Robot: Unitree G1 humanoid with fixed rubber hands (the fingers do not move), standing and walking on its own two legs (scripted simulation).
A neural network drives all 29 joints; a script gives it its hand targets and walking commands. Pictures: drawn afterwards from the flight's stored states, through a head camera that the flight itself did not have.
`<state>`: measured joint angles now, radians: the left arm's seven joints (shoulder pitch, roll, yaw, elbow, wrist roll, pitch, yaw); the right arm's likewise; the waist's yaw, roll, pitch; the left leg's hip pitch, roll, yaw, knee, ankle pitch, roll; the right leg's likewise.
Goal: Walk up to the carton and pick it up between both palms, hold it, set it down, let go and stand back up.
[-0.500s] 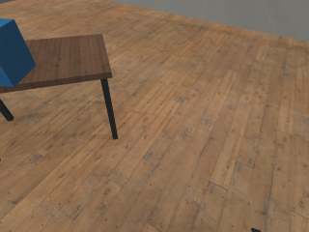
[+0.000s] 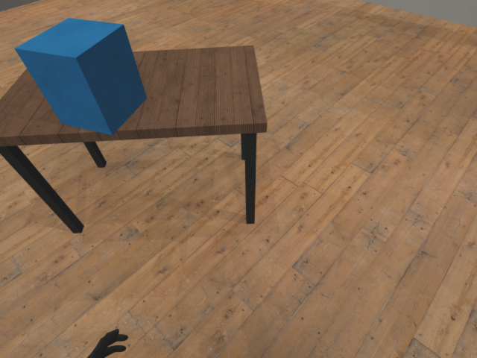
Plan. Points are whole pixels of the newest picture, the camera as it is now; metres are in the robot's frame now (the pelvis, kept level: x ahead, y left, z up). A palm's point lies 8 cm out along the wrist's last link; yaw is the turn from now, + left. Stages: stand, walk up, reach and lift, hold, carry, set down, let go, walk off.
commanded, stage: walk up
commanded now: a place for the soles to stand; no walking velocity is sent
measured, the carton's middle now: (90, 77) +0.92 +0.44 +0.02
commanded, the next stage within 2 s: none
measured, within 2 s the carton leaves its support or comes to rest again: neither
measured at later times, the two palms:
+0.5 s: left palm out of the picture +0.10 +0.41 -0.10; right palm (266, 241) +0.38 -0.06 -0.09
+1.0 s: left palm out of the picture +0.38 +0.52 -0.08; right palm (239, 262) +0.35 +0.00 -0.13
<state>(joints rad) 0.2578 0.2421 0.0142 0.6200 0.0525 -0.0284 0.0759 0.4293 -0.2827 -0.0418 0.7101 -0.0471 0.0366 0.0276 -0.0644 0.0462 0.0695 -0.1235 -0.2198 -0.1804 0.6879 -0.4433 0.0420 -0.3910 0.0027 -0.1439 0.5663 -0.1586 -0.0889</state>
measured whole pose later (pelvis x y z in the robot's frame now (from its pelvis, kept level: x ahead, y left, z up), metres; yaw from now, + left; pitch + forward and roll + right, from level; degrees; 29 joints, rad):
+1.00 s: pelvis +0.30 +0.26 +0.00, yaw +4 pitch -2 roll -1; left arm 0.33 0.22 0.05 0.62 0.04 -0.03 0.08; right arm 0.35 -0.29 -0.02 0.68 -0.07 0.06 0.03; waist -0.08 0.08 0.12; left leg -0.19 -0.05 0.20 0.68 -0.44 0.07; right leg -0.36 0.01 -0.08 0.59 -0.19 -0.07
